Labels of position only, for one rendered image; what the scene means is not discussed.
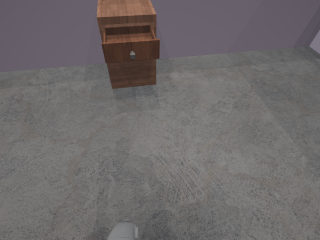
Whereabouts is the handle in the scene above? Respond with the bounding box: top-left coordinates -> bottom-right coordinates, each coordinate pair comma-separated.
130,51 -> 136,60

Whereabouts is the left robot thigh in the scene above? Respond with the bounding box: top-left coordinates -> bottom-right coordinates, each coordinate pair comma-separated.
106,222 -> 139,240

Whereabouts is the drawer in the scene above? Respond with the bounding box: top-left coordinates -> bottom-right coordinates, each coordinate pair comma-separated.
101,25 -> 160,63

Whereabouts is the cabinet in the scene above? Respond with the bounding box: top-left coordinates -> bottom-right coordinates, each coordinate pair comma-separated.
97,0 -> 157,89

